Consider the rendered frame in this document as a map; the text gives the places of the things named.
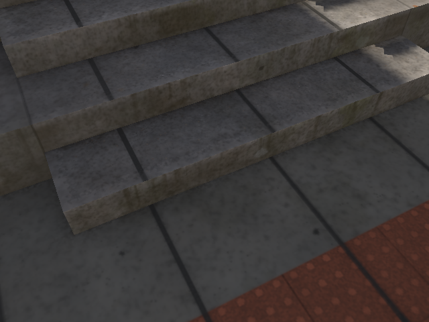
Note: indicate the stairs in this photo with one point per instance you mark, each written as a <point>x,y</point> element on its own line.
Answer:
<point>135,101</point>

